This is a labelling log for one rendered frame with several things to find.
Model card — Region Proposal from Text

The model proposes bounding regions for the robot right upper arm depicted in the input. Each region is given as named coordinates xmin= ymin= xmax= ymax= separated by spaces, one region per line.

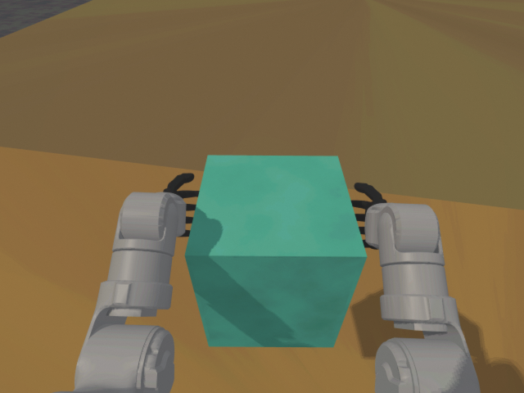
xmin=375 ymin=337 xmax=479 ymax=393

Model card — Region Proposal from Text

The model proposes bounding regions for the carton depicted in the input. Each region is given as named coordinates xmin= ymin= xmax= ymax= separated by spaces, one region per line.
xmin=185 ymin=155 xmax=367 ymax=347

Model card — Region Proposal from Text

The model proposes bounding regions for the robot right hand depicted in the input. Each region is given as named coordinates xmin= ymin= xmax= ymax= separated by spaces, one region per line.
xmin=351 ymin=183 xmax=387 ymax=250

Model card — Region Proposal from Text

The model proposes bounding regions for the robot left hand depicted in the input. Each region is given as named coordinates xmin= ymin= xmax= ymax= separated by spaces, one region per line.
xmin=163 ymin=173 xmax=199 ymax=237

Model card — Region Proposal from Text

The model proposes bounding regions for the right robot forearm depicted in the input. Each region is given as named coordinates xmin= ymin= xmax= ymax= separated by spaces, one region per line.
xmin=364 ymin=203 xmax=481 ymax=393

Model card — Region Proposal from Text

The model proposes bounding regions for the left robot forearm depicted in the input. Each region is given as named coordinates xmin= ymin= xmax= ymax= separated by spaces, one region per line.
xmin=75 ymin=192 xmax=187 ymax=384

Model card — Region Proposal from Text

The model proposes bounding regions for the robot left upper arm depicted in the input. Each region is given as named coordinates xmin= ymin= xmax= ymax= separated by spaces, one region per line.
xmin=53 ymin=324 xmax=174 ymax=393

